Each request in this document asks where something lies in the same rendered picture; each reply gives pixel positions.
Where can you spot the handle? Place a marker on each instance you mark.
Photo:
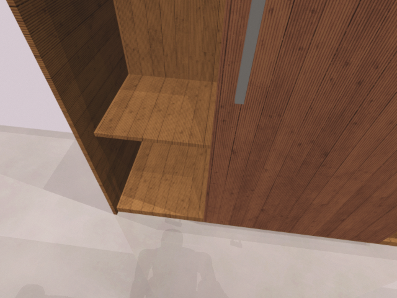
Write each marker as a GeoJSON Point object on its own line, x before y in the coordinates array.
{"type": "Point", "coordinates": [254, 23]}

